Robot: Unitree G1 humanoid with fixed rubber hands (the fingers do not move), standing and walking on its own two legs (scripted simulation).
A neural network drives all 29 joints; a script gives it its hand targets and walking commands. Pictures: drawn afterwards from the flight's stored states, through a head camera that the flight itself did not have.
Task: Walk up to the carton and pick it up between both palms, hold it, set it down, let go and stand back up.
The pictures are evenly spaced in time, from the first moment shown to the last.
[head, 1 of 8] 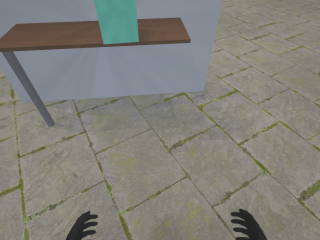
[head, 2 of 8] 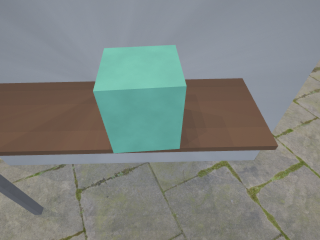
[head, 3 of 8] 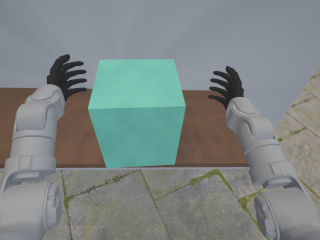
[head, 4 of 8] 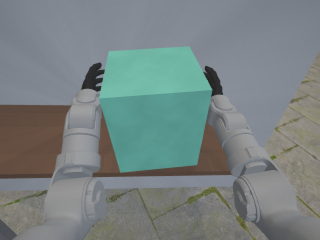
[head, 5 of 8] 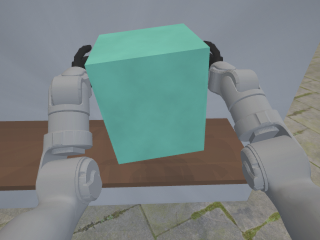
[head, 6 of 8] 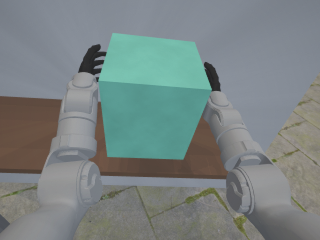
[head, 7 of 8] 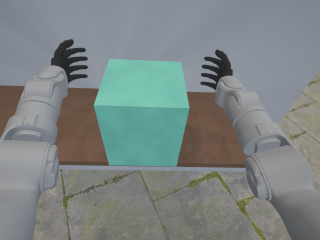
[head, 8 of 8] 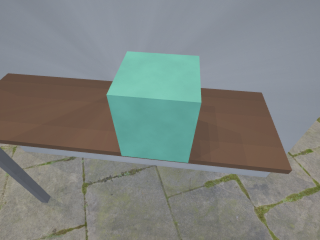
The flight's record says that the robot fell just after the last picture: no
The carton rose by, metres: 0.23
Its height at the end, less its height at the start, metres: +0.00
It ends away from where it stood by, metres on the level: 0.01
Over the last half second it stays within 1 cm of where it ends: yes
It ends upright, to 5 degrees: yes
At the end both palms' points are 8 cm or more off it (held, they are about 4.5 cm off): yes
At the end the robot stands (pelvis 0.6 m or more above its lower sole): yes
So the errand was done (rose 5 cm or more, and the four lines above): yes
